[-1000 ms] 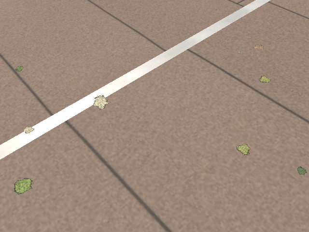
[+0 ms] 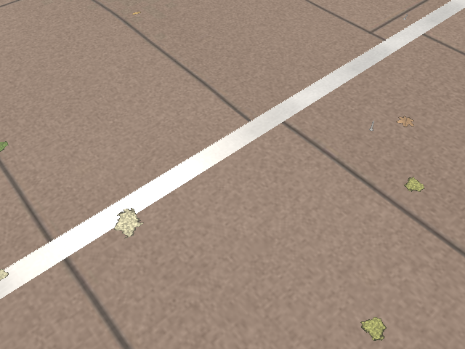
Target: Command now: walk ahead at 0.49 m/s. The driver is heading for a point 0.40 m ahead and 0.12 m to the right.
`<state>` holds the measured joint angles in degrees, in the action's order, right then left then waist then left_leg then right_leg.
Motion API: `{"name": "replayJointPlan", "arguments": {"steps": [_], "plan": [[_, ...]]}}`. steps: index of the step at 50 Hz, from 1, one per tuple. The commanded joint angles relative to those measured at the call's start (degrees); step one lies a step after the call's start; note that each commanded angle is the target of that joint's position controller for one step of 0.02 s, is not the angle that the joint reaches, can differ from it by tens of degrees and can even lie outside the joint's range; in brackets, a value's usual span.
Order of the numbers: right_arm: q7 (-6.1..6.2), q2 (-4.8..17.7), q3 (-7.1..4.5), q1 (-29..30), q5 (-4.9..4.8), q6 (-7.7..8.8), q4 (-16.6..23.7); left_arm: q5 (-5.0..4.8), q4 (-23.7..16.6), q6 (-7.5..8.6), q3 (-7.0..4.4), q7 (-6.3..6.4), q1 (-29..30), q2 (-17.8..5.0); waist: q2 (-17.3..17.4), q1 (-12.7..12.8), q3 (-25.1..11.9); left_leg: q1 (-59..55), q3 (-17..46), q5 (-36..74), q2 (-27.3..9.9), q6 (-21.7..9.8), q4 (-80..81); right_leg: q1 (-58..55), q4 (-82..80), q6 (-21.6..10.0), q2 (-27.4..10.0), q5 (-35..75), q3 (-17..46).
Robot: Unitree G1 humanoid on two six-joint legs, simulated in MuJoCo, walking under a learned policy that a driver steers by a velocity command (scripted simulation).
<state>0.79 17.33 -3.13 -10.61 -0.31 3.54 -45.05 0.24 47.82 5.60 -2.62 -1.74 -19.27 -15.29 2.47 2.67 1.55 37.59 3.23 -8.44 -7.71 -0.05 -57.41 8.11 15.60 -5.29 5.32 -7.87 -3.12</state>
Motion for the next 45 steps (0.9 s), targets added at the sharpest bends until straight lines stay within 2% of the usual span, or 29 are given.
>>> {"name": "replayJointPlan", "arguments": {"steps": [1,4,8,11,12,13,14,15,16,17,18,19,20,22,24,25,28,30,33,34,35,36,37,38,39,40,41,43,45], "plan": [[-0.14,2.7,-0.49,0.6,0.41,0.65,3.1,-0.39,-3.8,0.85,-1.87,0.89,3.5,-8.7,-4.1,-1.9,1.7,2.0,0.8,9.6,-1.3,1.3,8.8,1.9,-10.9,-8.3,-15.9,3.2,11.7],[-0.77,1.4,0.14,7.6,0.27,1.61,5.1,-1.11,-2.0,0.14,-2.01,1.43,-0.7,-9.8,-3.6,1.0,2.7,-0.3,-1.0,15.6,0.8,1.6,19.0,0.5,-10.1,-7.0,-14.9,4.8,9.8],[-2.18,1.6,0.37,14.2,-0.32,2.64,7.7,-1.51,-0.1,-1.33,-2.18,1.81,-5.0,-10.2,-4.2,2.9,3.5,-0.4,-0.9,13.4,3.3,1.7,26.8,-5.5,-5.6,-7.1,-16.8,6.1,12.2],[-2.88,3.7,-0.23,13.2,-0.52,3.46,8.0,-1.6,0.2,-2.25,-2.67,2.42,-4.9,-11.1,-6.5,0.7,2.0,-5.6,-0.2,8.1,4.7,0.3,30.6,-8.6,-1.0,-5.6,-18.6,9.5,15.3],[-2.83,4.7,-0.64,10.8,-0.56,3.7,7.5,-1.56,0.1,-2.5,-2.86,2.51,-4.3,-11.5,-7.6,-0.8,0.6,-9.8,-0.9,5.7,5.5,-0.5,31.2,-8.7,1.6,-5.0,-18.6,13.2,15.8],[-2.49,6.5,-1.62,4.8,-0.54,3.91,5.9,-1.42,-0.2,-2.67,-2.68,2.51,-3.3,-11.2,-7.5,-4.3,-2.9,-18.8,-2.2,5.2,6.5,-2.1,33.5,-7.4,8.0,-3.7,-16.4,19.7,14.4],[-1.92,9.5,-2.84,-4.3,0.11,4.05,4.0,-0.72,-1.1,-2.53,-1.75,2.38,-2.8,-8.9,-6.4,-8.4,-10.6,-34.3,0.5,6.3,2.7,-4.9,30.8,-1.0,20.1,-1.8,-13.1,17.8,12.3],[-1.32,15.1,-4.3,-12.6,1.42,3.72,3.1,-0.35,-3.5,-1.8,-0.11,2.18,-6.1,-3.3,4.1,-9.3,-21.0,-57.9,19.0,3.4,-11.8,-11.4,29.5,19.0,41.4,2.2,-5.3,0.0,7.2],[-1.55,12.7,-3.81,-14.0,1.04,3.06,2.3,-1.76,-3.7,-0.99,0.3,2.15,-8.8,-2.6,14.8,-8.4,-26.3,-63.4,37.1,-6.1,-18.0,-15.8,36.7,30.8,53.5,3.5,-2.5,-26.1,9.7],[-1.49,7.8,-2.37,-10.8,0.61,2.8,2.9,-3.12,-3.8,-0.91,-1.42,2.24,-5.2,-8.9,8.3,-8.9,-17.5,-56.5,31.0,-10.8,-15.9,-13.2,38.8,35.4,58.3,3.4,-6.0,-23.3,12.1],[-1.31,5.5,-1.7,-7.4,0.41,2.56,3.2,-3.17,-4.8,-1.07,-1.81,2.32,-1.2,-9.5,5.3,-7.9,-11.0,-48.8,22.6,-9.3,-13.8,-11.2,40.1,36.0,58.2,3.4,-8.6,-18.4,10.3],[-1.4,4.0,-1.21,-4.0,0.45,2.53,2.9,-2.6,-5.2,-1.41,-1.88,2.38,0.5,-8.7,2.8,-6.3,-6.3,-41.1,16.8,-5.4,-11.2,-10.4,42.5,34.2,55.6,3.8,-10.4,-14.4,9.5],[-1.47,2.6,-0.87,-1.7,0.71,2.74,2.8,-2.17,-5.1,-2.1,-2.26,2.32,0.6,-7.9,3.8,-4.6,-3.7,-36.0,12.2,-2.8,-9.2,-9.8,44.7,31.8,53.0,4.0,-12.0,-11.5,9.7],[-1.77,2.9,-1.08,0.7,1.41,3.35,2.1,-1.95,-4.9,-3.56,-2.03,2.31,-0.8,-5.2,3.8,-2.2,-1.0,-28.3,5.5,12.0,-7.5,-10.6,46.9,26.3,51.0,5.1,-11.8,-10.1,8.8],[-1.79,4.4,-1.58,1.6,1.39,3.83,1.0,-1.21,-5.9,-4.3,-1.83,2.64,-0.3,-4.0,2.4,-0.7,-0.2,-26.2,0.0,27.7,-7.2,-11.8,46.5,25.4,45.7,6.3,-10.8,-8.5,8.3],[-1.58,5.1,-1.78,1.7,1.22,3.78,0.5,-0.76,-6.5,-4.29,-1.57,2.62,0.7,-3.4,2.3,-0.6,-0.3,-26.2,-2.2,31.4,-6.7,-11.9,46.3,25.1,41.4,6.6,-10.6,-6.0,7.8],[-0.77,6.0,-1.82,1.5,0.63,2.83,-0.7,-0.23,-7.7,-3.66,-0.55,1.44,5.5,-1.8,2.3,-2.2,-2.0,-26.0,-7.8,32.7,-4.0,-10.9,45.8,18.9,27.1,6.3,-9.5,5.5,4.5],[-0.52,7.2,-1.99,-0.6,0.13,2.09,-2.1,-0.23,-8.7,-3.49,-0.62,0.72,8.6,-2.6,2.0,-3.4,-3.3,-29.1,-7.2,31.9,-4.9,-10.6,44.3,17.0,22.2,5.9,-8.7,8.0,4.2],[-0.35,8.6,-2.37,-0.3,-1.15,1.07,-3.5,0.21,-9.8,-3.43,-1.38,0.33,9.7,-5.0,2.6,-2.2,-3.9,-32.4,-5.5,28.9,-6.7,-9.0,38.8,14.9,17.0,3.6,-8.0,5.6,4.5],[-0.26,8.4,-2.31,0.4,-1.55,0.71,-3.8,0.49,-9.1,-3.39,-1.76,0.39,7.9,-5.6,1.9,-0.7,-4.6,-32.2,-5.8,26.9,-5.8,-7.6,35.3,11.1,13.1,2.5,-7.1,8.0,3.6],[-0.28,7.0,-1.91,-1.4,-1.23,0.56,-4.5,0.82,-8.0,-3.37,-2.6,0.84,5.4,-7.6,0.1,0.0,-6.3,-31.3,-6.6,25.3,-3.1,-5.8,29.8,5.2,10.1,1.2,-6.0,13.3,3.1],[-0.32,5.0,-1.1,-4.2,0.39,0.73,-4.5,1.14,-8.0,-3.42,-3.73,1.57,2.6,-12.1,-6.3,-0.1,-10.4,-26.7,-9.5,13.8,1.0,-2.3,20.4,-3.9,11.4,-1.1,-12.7,39.6,9.4],[-0.9,0.3,0.83,-11.3,1.7,0.72,-5.0,2.3,-8.5,-3.98,-3.06,2.16,2.8,-12.6,-17.3,-3.0,-17.0,-13.9,-8.4,-21.0,6.7,1.8,5.6,-17.9,13.1,-11.7,-25.6,52.8,23.9],[-1.1,1.8,0.71,-10.5,0.67,-0.33,-6.1,1.34,-8.4,-4.23,-1.49,1.78,3.1,-7.2,-14.5,-1.7,-21.1,-13.3,-1.5,-32.8,6.0,2.9,0.1,-15.0,10.3,-14.6,-27.2,42.1,27.6],[-0.99,4.7,-0.03,-6.5,-0.59,-1.38,-5.2,0.6,-8.2,-4.16,-1.0,1.25,5.4,-5.8,-11.2,-1.3,-16.1,-11.4,-0.4,-31.9,4.9,3.0,-2.1,-10.2,7.8,-12.7,-24.1,31.8,24.8],[-0.33,4.6,-0.24,-4.3,-0.77,-2.37,-5.0,0.46,-8.0,-4.07,-1.05,1.06,8.2,-6.0,-8.8,-2.0,-12.4,-9.5,-0.7,-29.7,4.0,3.0,-1.6,-6.5,6.1,-10.5,-22.1,23.0,22.8],[0.42,4.9,-0.49,-3.2,-0.16,-3.31,-5.1,0.42,-8.1,-4.08,-1.07,1.07,11.1,-6.2,-8.0,-2.6,-9.4,-10.0,-0.3,-26.9,3.2,3.4,0.9,-1.7,4.1,-9.1,-21.1,16.4,21.3],[1.32,4.3,-0.55,-4.1,0.11,-4.52,-5.8,1.12,-8.0,-4.43,-1.49,1.58,14.9,-7.0,-10.1,-4.6,-7.4,-16.3,-1.2,-21.8,3.5,4.1,6.4,6.6,1.3,-7.5,-18.5,8.8,18.1],[1.69,2.9,-0.27,-5.5,0.2,-4.66,-7.1,1.34,-7.2,-4.51,-1.37,2.05,15.8,-6.0,-10.2,-4.8,-8.3,-21.4,-2.2,-16.9,4.1,3.9,12.1,9.1,0.6,-7.2,-17.2,5.9,15.4]]}}
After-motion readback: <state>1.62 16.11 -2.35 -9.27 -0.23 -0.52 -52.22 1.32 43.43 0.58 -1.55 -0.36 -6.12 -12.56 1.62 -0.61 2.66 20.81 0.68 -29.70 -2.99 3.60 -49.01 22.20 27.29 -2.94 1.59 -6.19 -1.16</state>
